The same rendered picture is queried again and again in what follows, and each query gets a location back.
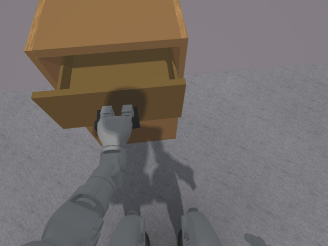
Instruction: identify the right robot thigh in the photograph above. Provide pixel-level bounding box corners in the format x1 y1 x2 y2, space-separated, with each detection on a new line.
181 211 223 246

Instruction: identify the drawer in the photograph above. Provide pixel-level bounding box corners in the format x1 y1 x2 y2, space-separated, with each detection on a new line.
31 47 186 129

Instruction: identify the handle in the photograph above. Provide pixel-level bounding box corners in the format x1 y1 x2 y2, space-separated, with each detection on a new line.
94 107 140 132

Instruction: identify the robot right hand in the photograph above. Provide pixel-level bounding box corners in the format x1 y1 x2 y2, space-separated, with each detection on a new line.
244 233 270 246

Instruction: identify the robot left hand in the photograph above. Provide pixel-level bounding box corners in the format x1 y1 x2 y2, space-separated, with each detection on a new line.
97 105 134 148

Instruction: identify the left robot upper arm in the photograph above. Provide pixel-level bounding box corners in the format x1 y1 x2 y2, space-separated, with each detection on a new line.
21 201 104 246

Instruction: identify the left robot forearm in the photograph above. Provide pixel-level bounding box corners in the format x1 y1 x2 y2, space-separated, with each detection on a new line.
42 146 126 239

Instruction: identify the robot thigh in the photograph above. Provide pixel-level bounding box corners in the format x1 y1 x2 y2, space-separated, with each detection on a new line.
181 211 223 246
108 215 146 246

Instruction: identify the cabinet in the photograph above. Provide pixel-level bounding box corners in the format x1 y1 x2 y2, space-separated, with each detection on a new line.
24 0 188 146

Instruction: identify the left robot thigh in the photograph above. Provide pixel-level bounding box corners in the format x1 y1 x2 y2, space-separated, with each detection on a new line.
108 215 146 246

